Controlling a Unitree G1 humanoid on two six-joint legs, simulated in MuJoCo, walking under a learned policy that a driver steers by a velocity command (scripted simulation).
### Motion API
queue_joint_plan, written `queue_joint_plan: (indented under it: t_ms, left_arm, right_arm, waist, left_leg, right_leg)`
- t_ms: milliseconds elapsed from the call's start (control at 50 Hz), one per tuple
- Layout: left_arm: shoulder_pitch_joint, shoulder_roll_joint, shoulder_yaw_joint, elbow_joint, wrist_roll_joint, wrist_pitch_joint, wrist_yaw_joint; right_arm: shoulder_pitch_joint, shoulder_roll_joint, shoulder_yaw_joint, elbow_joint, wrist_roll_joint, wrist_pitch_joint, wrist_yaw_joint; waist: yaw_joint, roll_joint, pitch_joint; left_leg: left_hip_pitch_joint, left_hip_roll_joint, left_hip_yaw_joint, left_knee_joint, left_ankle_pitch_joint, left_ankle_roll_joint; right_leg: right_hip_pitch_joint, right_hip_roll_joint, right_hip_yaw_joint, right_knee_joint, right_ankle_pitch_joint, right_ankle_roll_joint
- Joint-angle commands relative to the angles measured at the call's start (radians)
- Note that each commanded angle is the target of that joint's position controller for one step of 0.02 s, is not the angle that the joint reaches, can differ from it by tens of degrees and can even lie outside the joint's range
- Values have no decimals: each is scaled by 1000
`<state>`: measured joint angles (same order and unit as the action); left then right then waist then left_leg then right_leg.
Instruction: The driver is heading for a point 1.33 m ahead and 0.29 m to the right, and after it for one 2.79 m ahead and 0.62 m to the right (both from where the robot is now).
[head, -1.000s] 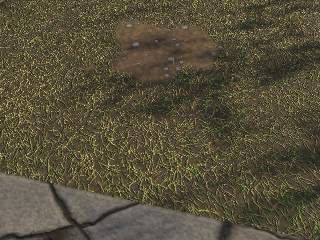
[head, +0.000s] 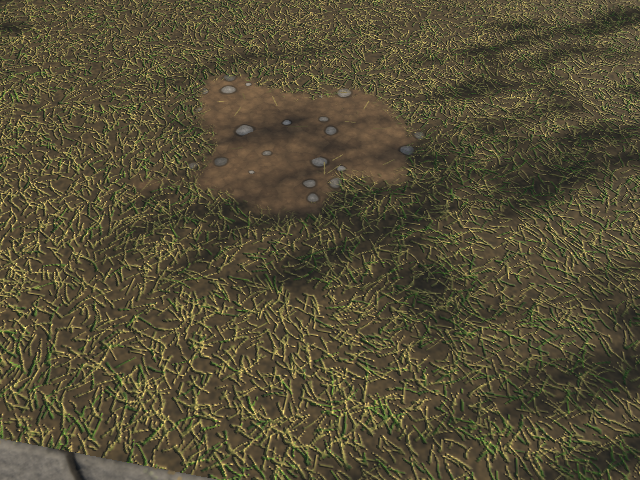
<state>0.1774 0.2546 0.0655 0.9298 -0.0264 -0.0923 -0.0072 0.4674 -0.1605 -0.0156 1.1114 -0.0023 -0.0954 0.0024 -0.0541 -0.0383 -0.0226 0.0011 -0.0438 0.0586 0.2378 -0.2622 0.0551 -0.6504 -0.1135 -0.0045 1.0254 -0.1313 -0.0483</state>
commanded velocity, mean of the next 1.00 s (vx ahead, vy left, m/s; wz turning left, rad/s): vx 0.49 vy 0.00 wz -0.14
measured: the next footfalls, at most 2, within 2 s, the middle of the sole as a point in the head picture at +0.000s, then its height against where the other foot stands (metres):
right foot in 0.24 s outside the picture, level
left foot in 0.78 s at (263, 429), level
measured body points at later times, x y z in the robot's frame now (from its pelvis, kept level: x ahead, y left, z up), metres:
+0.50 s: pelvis +0.29 -0.06 +0.00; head +0.30 -0.07 +0.45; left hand +0.31 +0.20 -0.14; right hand +0.41 -0.33 -0.12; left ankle +0.37 +0.11 -0.66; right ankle +0.30 -0.14 -0.75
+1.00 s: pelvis +0.58 +0.00 +0.00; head +0.60 +0.00 +0.45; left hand +0.71 +0.26 -0.13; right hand +0.60 -0.28 -0.13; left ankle +0.61 +0.10 -0.75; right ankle +0.56 -0.16 -0.66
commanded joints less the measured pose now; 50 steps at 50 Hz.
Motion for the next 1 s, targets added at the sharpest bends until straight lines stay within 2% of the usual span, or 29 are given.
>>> queue_joint_plan:
  t_ms: [20, 80, 160, 200, 220, 240, 260, 280, 300, 320, 340, 380, 400, 440, 520, 580, 660, 700, 740, 760, 780, 800, 820, 840, 860, 880, 900, 940, 1000]
  left_arm:
    - [-146, -5, -14, -96, 4, -5, -7]
    - [-250, 4, -22, -131, -2, -8, -21]
    - [-302, 31, -20, -168, -6, -21, -44]
    - [-202, 81, 3, -151, -5, -24, -45]
    - [-51, 121, 26, -109, -7, -23, -40]
    - [135, 169, 49, -57, -7, -17, -31]
    - [291, 276, 73, -25, 25, -11, -22]
    - [298, 230, 55, -12, 26, -8, -26]
    - [200, 164, 34, -19, 15, -13, -28]
    - [98, 114, 19, -41, 13, -16, -28]
    - [20, 84, 7, -50, 20, -23, -34]
    - [-24, 43, -4, -38, 34, -33, -43]
    - [-9, 45, -4, -25, 33, -34, -43]
    - [27, 74, 0, -3, 31, -36, -32]
    - [109, 113, 7, 17, 29, -27, -1]
    - [168, 124, 8, 28, 18, -20, 9]
    - [250, 135, 13, 53, 5, -3, 14]
    - [257, 142, 20, 55, 1, 7, 20]
    - [235, 158, 28, 48, 1, 17, 24]
    - [212, 155, 27, 39, 3, 20, 23]
    - [199, 121, 15, 24, 12, 20, 21]
    - [202, 60, -6, -14, 36, 18, 19]
    - [335, -46, -30, -27, 0, -2, 13]
    - [280, 85, -2, -12, -25, -11, 17]
    - [195, 126, 12, -35, -30, -12, 19]
    - [161, 110, 13, -37, -22, -6, 24]
    - [146, 93, 18, -42, -7, 1, 26]
    - [167, 56, 24, -48, -14, 28, 18]
    - [117, 36, 26, -86, -7, 53, 15]
  right_arm:
    - [16, -166, -22, -51, -4, 0, -20]
    - [66, -184, -29, -50, 6, 1, -24]
    - [70, -195, -40, -47, 17, 9, -27]
    - [42, -223, -51, -58, 10, 18, -27]
    - [21, -225, -52, -64, 3, 28, -26]
    - [0, -214, -45, -82, -2, 31, -23]
    - [108, -94, -13, -104, -8, 17, -9]
    - [133, -53, 2, -84, 17, -16, 2]
    - [21, -147, -25, -121, 46, -40, 5]
    - [-79, -181, -32, -155, 58, -49, 0]
    - [-120, -180, -37, -163, 48, -46, -10]
    - [-77, -146, -48, -153, 28, -13, -21]
    - [-60, -124, -48, -150, 27, 0, -23]
    - [-101, -127, -52, -171, 23, 14, -27]
    - [-279, -146, -60, -233, 7, 10, -22]
    - [-404, -129, -52, -266, 10, 0, -11]
    - [-528, -133, -44, -309, 21, -13, 10]
    - [-541, -151, -47, -325, 24, -24, 21]
    - [-484, -187, -59, -318, 26, -35, 24]
    - [-391, -216, -74, -295, 24, -40, 21]
    - [-219, -272, -100, -251, 18, -44, 13]
    - [-40, -360, -119, -233, 3, -40, 2]
    - [-24, -394, -123, -216, -10, -32, 10]
    - [-74, -270, -92, -239, -7, -34, 10]
    - [-147, -213, -76, -255, 1, -34, 7]
    - [-214, -196, -68, -261, -1, -34, 10]
    - [-249, -173, -62, -257, 0, -32, 12]
    - [-270, -161, -62, -244, -14, -34, 9]
    - [-251, -193, -76, -225, -12, -39, -3]
  waist:
    - [1, 93, 162]
    - [-26, 112, 175]
    - [5, 118, 177]
    - [77, 161, 78]
    - [157, 175, -16]
    - [241, 167, -123]
    - [205, -67, -318]
    - [184, -199, -447]
    - [173, -148, -274]
    - [146, -74, -140]
    - [103, 18, -60]
    - [33, -12, -18]
    - [22, -23, -3]
    - [14, -23, 40]
    - [52, -1, 77]
    - [94, -2, 90]
    - [131, -4, 116]
    - [117, -16, 112]
    - [73, -46, 78]
    - [18, -50, 27]
    - [-56, -33, -95]
    - [-103, 118, -279]
    - [-19, 427, -387]
    - [-41, 276, -300]
    - [-37, 197, -173]
    - [-5, 109, -108]
    - [20, 102, -51]
    - [54, 148, -14]
    - [64, 109, 30]
  left_leg:
    - [-64, 236, -149, -141, 326, 124]
    - [-52, 247, -119, -161, 290, 124]
    - [72, 294, -94, -95, 436, 106]
    - [125, 300, -76, 50, 783, 83]
    - [103, 272, -47, 228, 933, 64]
    - [-58, 231, -28, 471, 853, 31]
    - [-436, 84, -13, 895, 379, -24]
    - [-607, -31, -157, 1137, -267, -34]
    - [-713, 40, -202, 1214, -238, -7]
    - [-723, 95, -163, 1192, -154, 9]
    - [-672, 144, -143, 1122, -73, 10]
    - [-545, 196, -147, 1019, -10, 15]
    - [-527, 202, -139, 987, -7, 13]
    - [-569, 213, -124, 916, 36, -4]
    - [-711, 218, -113, 667, 254, -39]
    - [-671, 176, -75, 466, 377, -44]
    - [-662, 133, -73, 320, 350, -53]
    - [-630, 122, -89, 266, 300, -43]
    - [-518, 98, -80, 238, 230, -27]
    - [-385, 72, -57, 216, 200, -9]
    - [-131, 105, -80, 243, 210, 29]
    - [175, 324, -314, 263, 183, 86]
    - [421, 504, -769, 107, 0, 224]
    - [343, 462, -730, 70, -81, 183]
    - [209, 434, -546, 66, -29, 133]
    - [68, 395, -430, 38, 70, 113]
    - [-35, 357, -334, -4, 116, 101]
    - [-125, 322, -215, -55, 173, 101]
    - [-145, 328, -109, -94, 276, 123]
  right_leg:
    - [-119, 0, -17, -212, 110, 26]
    - [-54, 36, -50, -359, 174, 22]
    - [-15, 58, -39, -472, 143, -29]
    - [154, 114, -69, -469, 83, -64]
    - [342, 154, -91, -465, 65, -90]
    - [627, 105, -31, -450, 72, -128]
    - [1041, -178, 406, -480, -76, -273]
    - [1129, -307, 816, -716, -213, -346]
    - [992, -258, 711, -751, -245, -277]
    - [810, -224, 533, -764, -164, -233]
    - [629, -186, 401, -795, -42, -209]
    - [448, -117, 253, -850, 17, -182]
    - [410, -104, 221, -875, 27, -190]
    - [370, -96, 171, -916, 57, -205]
    - [447, -89, 127, -937, 98, -193]
    - [475, -64, 82, -934, 111, -164]
    - [576, -92, 116, -874, 93, -162]
    - [620, -119, 149, -823, 97, -150]
    - [638, -134, 179, -754, 173, -131]
    - [627, -104, 164, -655, 302, -112]
    - [540, -40, 121, -445, 335, -79]
    - [337, 55, 51, -104, 37, -36]
    - [-7, 182, 72, 182, -461, 3]
    - [-94, 114, 164, 296, -433, -4]
    - [-130, 70, 140, 301, -333, -15]
    - [-79, 24, 124, 270, -246, -9]
    - [-37, -6, 122, 214, -188, -7]
    - [25, -33, 114, 174, -139, -4]
    - [-37, -42, 111, 117, -69, 7]
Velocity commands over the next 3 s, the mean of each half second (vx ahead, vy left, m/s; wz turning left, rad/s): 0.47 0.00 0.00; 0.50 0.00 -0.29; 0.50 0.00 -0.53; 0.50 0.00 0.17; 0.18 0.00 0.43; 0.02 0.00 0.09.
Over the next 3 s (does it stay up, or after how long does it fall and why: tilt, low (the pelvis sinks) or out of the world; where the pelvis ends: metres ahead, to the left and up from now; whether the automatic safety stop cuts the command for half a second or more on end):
stays up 1.32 -0.29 -0.01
